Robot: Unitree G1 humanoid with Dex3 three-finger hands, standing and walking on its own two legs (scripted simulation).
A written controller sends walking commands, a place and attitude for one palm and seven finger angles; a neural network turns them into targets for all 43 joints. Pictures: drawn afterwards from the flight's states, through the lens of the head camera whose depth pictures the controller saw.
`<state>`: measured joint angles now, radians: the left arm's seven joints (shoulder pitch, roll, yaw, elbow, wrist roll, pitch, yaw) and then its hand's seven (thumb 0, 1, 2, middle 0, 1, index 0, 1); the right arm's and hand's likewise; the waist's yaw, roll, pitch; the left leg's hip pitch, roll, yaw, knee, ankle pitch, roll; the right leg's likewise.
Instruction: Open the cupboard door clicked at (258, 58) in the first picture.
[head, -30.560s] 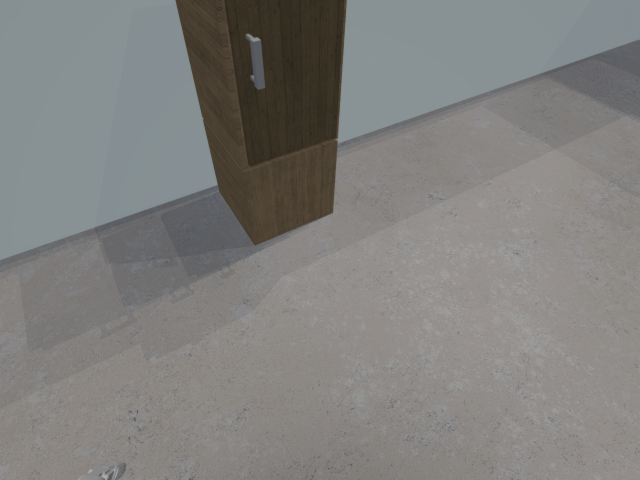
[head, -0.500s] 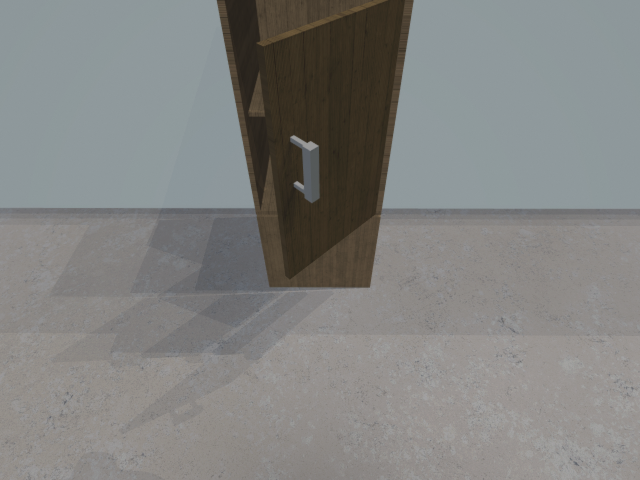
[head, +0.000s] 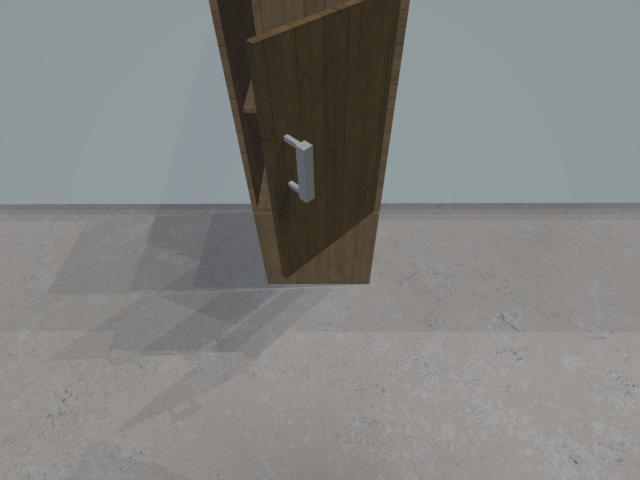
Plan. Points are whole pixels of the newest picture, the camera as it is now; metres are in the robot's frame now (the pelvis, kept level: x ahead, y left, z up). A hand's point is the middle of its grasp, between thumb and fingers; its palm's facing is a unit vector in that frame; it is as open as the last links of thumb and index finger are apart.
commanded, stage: look to check the result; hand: left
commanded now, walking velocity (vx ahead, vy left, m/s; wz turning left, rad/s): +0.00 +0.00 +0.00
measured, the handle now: (298, 168) +0.65 +0.08 +0.00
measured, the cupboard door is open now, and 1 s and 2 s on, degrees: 45 45 45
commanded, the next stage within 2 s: walk to a spot facing it in 0.26 s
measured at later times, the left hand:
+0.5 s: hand out of the picture +0.06 +0.19 -0.17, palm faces +0.00 -0.96 -0.27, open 7.4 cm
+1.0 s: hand out of the picture +0.13 +0.16 -0.18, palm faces -0.22 -0.93 -0.30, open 7.4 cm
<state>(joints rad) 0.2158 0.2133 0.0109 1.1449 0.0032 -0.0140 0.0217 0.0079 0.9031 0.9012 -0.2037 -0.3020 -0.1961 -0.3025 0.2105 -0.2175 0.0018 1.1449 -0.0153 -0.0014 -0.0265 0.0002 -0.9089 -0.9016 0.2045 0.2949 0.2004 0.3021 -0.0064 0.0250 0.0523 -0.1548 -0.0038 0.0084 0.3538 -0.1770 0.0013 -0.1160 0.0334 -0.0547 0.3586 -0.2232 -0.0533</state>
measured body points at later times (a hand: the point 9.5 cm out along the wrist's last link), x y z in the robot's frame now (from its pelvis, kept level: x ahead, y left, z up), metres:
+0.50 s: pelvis +0.01 -0.01 +0.00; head +0.03 -0.02 +0.45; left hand +0.06 +0.24 -0.15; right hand +0.05 -0.27 -0.16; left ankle +0.01 +0.12 -0.75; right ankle -0.02 -0.08 -0.75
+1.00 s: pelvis +0.00 -0.03 -0.02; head +0.04 -0.07 +0.42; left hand +0.14 +0.21 -0.15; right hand -0.04 -0.29 -0.19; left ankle -0.01 +0.12 -0.71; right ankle -0.03 -0.12 -0.75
